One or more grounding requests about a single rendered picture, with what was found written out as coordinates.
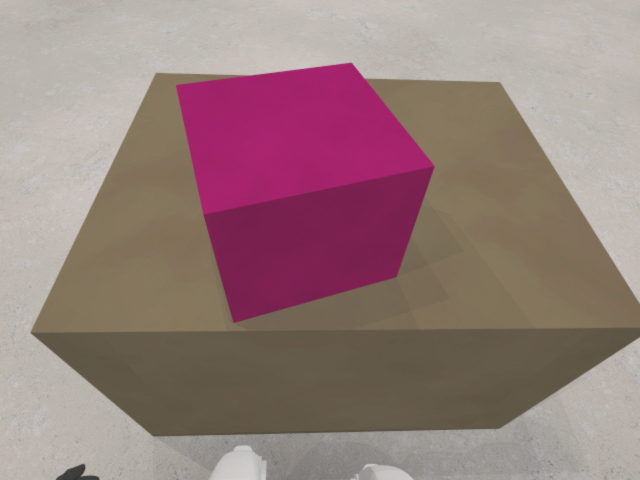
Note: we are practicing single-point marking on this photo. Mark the pedestal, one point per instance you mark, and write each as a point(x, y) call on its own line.
point(505, 294)

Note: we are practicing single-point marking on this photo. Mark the robot left thigh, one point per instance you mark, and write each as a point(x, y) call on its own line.
point(240, 465)

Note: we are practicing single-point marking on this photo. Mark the carton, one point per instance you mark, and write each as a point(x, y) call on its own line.
point(308, 183)

